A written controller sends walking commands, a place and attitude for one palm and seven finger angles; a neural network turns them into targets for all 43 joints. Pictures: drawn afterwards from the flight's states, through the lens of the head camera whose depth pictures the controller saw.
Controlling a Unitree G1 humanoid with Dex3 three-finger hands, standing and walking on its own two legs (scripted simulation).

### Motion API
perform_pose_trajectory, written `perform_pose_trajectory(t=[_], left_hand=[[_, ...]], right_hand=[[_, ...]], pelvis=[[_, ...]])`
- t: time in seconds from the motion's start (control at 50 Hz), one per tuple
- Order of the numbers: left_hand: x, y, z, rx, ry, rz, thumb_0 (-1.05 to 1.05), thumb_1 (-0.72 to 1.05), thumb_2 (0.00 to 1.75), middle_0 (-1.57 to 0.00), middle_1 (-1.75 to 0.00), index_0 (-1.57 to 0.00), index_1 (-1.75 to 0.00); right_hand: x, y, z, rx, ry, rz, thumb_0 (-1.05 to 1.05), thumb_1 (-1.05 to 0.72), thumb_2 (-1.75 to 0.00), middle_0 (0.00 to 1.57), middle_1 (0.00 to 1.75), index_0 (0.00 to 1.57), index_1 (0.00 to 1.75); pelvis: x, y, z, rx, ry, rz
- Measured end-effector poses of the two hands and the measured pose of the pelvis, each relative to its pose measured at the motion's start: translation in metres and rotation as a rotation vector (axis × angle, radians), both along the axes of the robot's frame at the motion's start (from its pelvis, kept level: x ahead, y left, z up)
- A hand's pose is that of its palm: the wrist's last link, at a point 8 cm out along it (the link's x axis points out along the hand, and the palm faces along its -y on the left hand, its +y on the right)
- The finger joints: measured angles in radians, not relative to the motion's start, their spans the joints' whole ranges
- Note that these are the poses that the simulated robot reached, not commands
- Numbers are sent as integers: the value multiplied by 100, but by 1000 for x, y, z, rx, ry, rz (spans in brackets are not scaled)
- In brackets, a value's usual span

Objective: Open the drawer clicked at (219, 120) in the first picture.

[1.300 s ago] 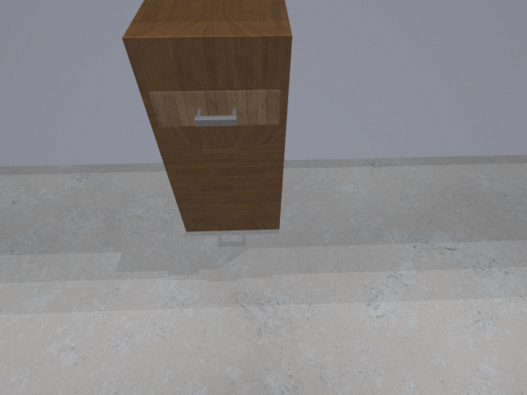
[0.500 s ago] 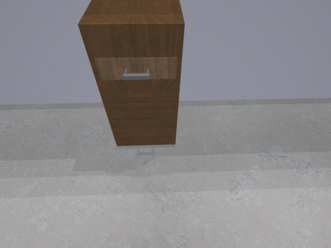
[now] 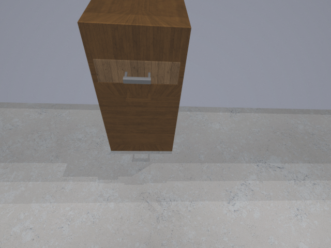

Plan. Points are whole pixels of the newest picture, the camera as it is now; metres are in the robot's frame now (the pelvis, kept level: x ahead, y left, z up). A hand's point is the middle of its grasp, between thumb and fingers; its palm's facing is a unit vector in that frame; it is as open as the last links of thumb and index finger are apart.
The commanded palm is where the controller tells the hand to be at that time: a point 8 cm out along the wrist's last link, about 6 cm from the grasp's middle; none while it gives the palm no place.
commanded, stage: take the last steps up to it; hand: left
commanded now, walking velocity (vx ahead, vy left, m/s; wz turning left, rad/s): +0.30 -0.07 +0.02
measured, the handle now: (137, 77) +0.82 +0.16 -0.09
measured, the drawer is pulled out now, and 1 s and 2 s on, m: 0.00 0.00 0.00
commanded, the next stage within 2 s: come to a stop and stand still in 0.68 s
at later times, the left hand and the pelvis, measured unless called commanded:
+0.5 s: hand (124, 230) +0.20 +0.12 -0.17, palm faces +0.08 -0.98 -0.18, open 7.3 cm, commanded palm none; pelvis +0.14 -0.07 +0.01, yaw +4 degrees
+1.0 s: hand (140, 187) +0.33 +0.09 -0.17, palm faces +0.13 -0.97 -0.21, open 7.3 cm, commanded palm none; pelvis +0.31 -0.10 +0.01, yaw +5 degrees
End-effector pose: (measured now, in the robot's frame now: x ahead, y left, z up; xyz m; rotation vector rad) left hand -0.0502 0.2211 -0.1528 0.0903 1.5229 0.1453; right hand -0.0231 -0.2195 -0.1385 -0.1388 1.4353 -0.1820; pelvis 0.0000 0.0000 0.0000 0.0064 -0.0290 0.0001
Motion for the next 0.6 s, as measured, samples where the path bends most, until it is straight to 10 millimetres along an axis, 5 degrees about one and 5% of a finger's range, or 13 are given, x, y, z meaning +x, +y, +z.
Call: perform_pose_trajectory(t=[0.08,0.2,0.34,0.4,0.48,0.54,0.6], left_hand=[[28,-5,7,-13,8,-18,0,91,90,-20,-30,-20,-30],[112,-3,26,25,-141,-25,2,95,90,-20,-30,-20,-30],[217,-18,26,90,-311,-63,1,93,90,-20,-30,-20,-30],[237,-32,20,97,-346,-34,0,92,90,-20,-30,-20,-30],[241,-52,13,48,-290,-25,0,92,90,-20,-30,-20,-30],[245,-51,7,34,-252,2,-1,95,90,-20,-30,-20,-30],[255,-49,0,19,-206,1,-1,95,90,-20,-30,-20,-30]], right_hand=[[-20,15,8,15,44,-38,0,-91,-89,20,30,20,30],[-53,20,29,69,241,-63,0,-91,-89,20,30,20,30],[-32,-20,19,85,334,-99,0,-91,-89,20,30,21,30],[11,-48,6,56,303,-64,0,-91,-89,20,30,21,30],[110,-78,8,-15,106,-13,1,-91,-90,20,30,20,30],[185,-87,14,-57,-73,35,0,-91,-90,19,30,20,30],[237,-89,14,-77,-185,64,0,-92,-90,19,30,20,30]], pelvis=[[13,0,7,-8,3,10],[39,-14,20,-26,27,38],[91,-54,3,-7,38,67],[107,-62,-3,-24,22,80],[131,-66,4,-26,31,78],[153,-63,4,-29,36,65],[177,-62,-1,-30,41,49]])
